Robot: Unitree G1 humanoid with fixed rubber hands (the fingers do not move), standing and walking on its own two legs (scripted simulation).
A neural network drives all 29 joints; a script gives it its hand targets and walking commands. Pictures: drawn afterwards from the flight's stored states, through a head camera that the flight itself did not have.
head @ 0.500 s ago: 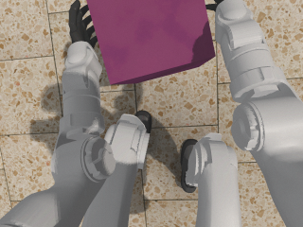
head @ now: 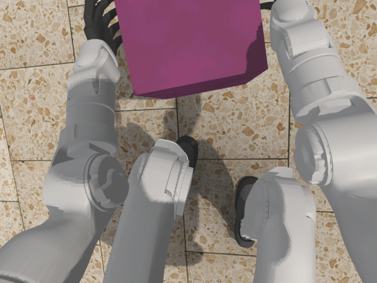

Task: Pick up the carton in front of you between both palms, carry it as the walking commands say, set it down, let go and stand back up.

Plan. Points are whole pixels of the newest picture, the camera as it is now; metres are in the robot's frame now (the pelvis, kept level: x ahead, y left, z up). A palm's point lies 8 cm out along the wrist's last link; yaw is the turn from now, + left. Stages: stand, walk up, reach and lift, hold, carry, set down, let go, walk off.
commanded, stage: set down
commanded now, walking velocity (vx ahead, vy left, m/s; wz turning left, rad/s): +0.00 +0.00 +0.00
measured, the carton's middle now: (194, 38) +0.52 +0.12 -0.24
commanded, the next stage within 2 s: none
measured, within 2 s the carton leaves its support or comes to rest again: rests again in 0.46 s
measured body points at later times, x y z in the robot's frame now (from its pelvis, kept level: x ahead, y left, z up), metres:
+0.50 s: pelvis +0.00 +0.00 -0.01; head +0.37 -0.01 +0.24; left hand +0.48 +0.28 -0.17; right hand +0.57 -0.02 -0.19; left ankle +0.15 +0.13 -0.36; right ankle +0.07 -0.08 -0.36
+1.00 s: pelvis -0.01 +0.01 -0.01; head +0.37 +0.00 +0.22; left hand +0.46 +0.29 -0.20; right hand +0.59 -0.07 -0.20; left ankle +0.15 +0.13 -0.36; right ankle +0.07 -0.08 -0.36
